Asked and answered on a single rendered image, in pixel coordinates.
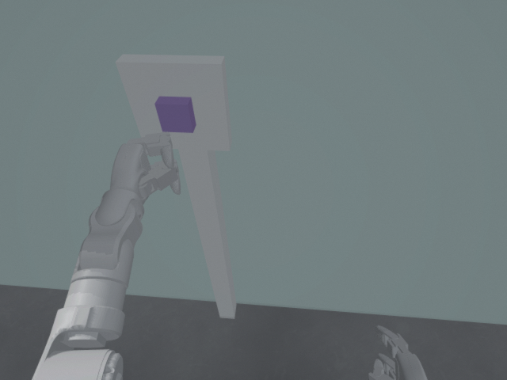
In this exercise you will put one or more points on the right robot hand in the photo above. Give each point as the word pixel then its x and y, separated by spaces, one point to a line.
pixel 406 366

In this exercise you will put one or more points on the robot left forearm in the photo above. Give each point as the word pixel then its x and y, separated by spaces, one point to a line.
pixel 92 313

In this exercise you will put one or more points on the panel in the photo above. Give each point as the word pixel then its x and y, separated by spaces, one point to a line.
pixel 204 79

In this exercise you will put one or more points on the left robot hand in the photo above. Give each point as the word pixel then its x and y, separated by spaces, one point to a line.
pixel 132 170

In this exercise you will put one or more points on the left robot upper arm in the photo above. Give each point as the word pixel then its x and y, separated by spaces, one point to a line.
pixel 102 364

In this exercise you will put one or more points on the button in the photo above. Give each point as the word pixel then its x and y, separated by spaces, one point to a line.
pixel 176 114

